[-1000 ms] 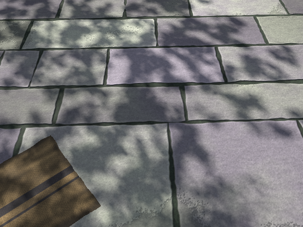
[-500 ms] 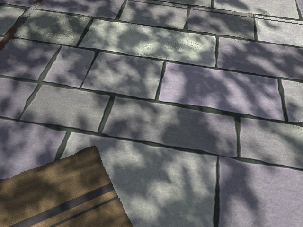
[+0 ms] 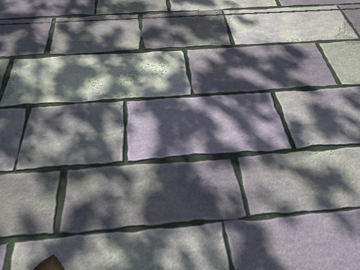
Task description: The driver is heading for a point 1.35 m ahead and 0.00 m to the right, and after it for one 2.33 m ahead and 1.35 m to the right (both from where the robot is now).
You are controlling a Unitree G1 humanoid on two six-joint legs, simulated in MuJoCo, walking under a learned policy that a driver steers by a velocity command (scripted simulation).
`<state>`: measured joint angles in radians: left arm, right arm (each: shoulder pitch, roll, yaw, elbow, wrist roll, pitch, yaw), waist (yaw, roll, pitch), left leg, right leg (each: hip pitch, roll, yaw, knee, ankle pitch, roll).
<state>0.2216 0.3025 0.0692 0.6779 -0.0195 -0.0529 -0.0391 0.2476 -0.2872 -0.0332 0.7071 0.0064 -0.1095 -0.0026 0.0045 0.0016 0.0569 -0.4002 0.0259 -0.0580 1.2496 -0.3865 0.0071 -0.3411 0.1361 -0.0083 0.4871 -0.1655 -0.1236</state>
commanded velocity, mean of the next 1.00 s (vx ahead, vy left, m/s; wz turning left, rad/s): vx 0.50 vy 0.00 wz -0.13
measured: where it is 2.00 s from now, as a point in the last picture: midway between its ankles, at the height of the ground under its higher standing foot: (179, 163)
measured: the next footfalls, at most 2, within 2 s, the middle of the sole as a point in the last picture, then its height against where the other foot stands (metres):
left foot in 0.32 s outside the picture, level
right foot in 0.82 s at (226, 241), level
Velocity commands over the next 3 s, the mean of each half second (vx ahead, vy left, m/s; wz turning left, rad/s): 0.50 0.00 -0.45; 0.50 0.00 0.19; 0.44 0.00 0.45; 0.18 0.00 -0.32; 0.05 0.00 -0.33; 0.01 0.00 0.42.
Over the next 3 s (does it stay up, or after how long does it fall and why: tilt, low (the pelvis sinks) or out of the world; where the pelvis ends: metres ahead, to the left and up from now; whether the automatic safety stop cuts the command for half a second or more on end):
stays up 1.03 0.06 0.00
